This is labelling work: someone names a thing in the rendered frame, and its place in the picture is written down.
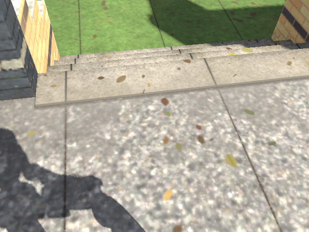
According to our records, stairs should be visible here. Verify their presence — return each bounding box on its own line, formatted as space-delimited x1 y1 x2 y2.
46 38 309 73

